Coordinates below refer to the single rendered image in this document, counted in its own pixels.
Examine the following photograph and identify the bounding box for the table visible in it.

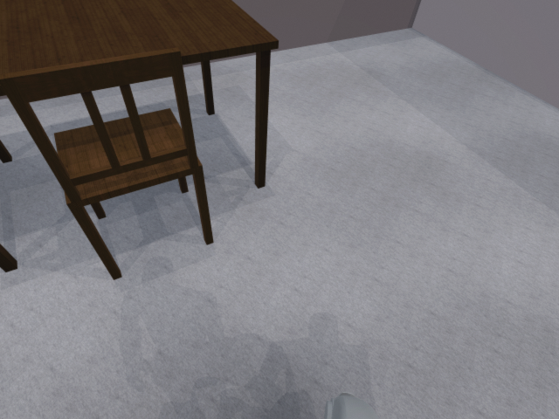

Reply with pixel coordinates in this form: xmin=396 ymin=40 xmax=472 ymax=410
xmin=0 ymin=0 xmax=279 ymax=272

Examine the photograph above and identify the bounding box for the chair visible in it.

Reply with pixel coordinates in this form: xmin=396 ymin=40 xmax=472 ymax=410
xmin=0 ymin=47 xmax=214 ymax=280

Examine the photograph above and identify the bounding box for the robot right thigh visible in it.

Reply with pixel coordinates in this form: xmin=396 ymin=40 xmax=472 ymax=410
xmin=324 ymin=395 xmax=379 ymax=419

